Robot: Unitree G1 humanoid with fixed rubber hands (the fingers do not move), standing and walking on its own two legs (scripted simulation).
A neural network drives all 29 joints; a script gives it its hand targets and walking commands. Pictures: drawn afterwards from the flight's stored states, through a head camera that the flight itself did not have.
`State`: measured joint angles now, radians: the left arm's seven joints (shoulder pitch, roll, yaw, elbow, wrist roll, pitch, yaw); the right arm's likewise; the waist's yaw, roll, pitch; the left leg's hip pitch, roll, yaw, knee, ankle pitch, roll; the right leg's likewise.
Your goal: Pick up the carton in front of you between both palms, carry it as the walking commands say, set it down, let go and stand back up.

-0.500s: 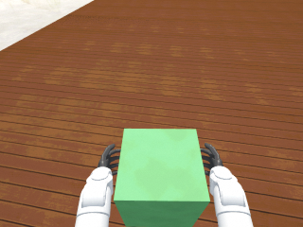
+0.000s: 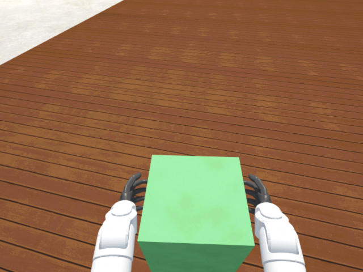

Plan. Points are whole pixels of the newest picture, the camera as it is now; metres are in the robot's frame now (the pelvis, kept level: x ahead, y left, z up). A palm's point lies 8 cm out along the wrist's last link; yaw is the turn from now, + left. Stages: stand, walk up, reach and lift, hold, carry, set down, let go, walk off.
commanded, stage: hold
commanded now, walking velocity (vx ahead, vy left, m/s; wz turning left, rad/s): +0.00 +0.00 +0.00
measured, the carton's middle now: (193, 218) +0.29 -0.01 -0.05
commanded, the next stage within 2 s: set down in 0.06 s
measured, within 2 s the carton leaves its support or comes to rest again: neither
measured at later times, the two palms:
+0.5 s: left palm (130, 204) +0.32 +0.15 -0.03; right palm (247, 200) +0.33 -0.15 -0.03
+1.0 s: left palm (149, 211) +0.40 +0.13 -0.22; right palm (238, 217) +0.37 -0.17 -0.21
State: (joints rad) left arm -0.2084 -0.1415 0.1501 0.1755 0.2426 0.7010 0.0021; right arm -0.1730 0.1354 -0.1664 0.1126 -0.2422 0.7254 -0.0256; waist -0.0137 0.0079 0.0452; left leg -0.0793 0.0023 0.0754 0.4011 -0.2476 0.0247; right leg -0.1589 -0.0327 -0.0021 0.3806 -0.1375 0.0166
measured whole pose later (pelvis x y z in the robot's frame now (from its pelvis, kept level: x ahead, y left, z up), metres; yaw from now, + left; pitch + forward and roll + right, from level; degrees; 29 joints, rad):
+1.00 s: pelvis -0.05 -0.01 -0.14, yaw +5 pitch +38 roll -1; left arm -0.87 -0.06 0.40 0.64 0.29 0.29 -0.02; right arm -0.76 0.17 -0.58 0.43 -0.28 0.31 -0.01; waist -0.08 0.05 -0.11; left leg -1.47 -0.05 -0.03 1.26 -0.45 0.02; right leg -1.50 -0.01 0.01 1.20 -0.37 0.03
